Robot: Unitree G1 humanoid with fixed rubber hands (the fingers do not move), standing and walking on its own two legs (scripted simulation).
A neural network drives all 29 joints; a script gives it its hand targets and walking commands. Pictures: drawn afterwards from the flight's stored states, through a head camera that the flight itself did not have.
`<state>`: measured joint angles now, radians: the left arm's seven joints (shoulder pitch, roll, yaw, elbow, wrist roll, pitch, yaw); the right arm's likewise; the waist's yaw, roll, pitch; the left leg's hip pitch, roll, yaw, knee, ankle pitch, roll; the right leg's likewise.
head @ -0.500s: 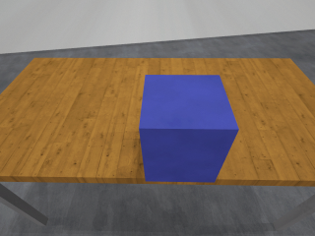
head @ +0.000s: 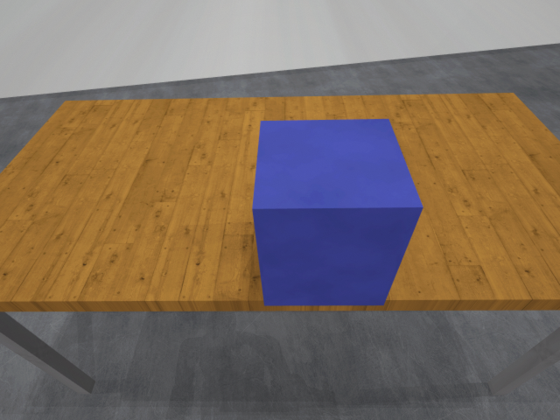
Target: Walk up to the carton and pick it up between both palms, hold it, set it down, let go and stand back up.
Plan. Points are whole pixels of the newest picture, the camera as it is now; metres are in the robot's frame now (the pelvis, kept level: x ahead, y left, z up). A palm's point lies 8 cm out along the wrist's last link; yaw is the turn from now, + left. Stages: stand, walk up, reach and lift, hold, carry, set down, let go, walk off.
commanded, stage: stand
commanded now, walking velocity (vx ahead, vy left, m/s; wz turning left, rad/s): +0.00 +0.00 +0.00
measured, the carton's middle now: (324, 216) +0.42 -0.06 +0.05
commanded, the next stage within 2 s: none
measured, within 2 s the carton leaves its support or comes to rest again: neither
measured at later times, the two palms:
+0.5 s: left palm out of the picture +0.01 +0.23 -0.13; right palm out of the picture +0.02 -0.25 -0.13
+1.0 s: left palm out of the picture +0.04 +0.22 -0.13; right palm out of the picture +0.05 -0.25 -0.13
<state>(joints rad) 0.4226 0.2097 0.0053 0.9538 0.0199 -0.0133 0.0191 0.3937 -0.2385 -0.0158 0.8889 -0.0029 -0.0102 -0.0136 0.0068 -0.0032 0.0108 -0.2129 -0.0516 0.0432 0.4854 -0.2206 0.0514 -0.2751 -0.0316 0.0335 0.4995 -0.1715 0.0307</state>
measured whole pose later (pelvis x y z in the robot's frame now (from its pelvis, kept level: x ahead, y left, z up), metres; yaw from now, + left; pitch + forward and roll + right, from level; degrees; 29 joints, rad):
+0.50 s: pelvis +0.02 -0.01 +0.00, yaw +0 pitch -2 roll +1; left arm 0.37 0.19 0.00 0.98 0.01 -0.01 0.03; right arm 0.37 -0.21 -0.01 0.93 0.01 -0.01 -0.03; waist 0.00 0.00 0.01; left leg -0.20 -0.04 0.04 0.47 -0.24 0.04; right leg -0.27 -0.02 0.04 0.49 -0.19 0.02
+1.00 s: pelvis +0.04 -0.01 +0.00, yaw +0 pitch -2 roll +1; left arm 0.33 0.18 -0.02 1.01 0.00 -0.01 0.04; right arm 0.35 -0.20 0.01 0.96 0.01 -0.02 -0.03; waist 0.01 0.00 0.03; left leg -0.16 -0.03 0.03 0.44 -0.25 0.03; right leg -0.22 -0.01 0.03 0.47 -0.21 0.01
